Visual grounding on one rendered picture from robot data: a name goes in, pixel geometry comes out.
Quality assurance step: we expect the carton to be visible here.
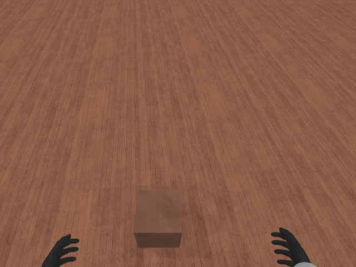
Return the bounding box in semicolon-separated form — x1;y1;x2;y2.
133;190;182;248

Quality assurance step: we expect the robot right hand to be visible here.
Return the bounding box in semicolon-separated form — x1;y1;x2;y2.
271;228;311;267

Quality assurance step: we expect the robot left hand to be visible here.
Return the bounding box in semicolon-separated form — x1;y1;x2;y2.
41;234;79;267

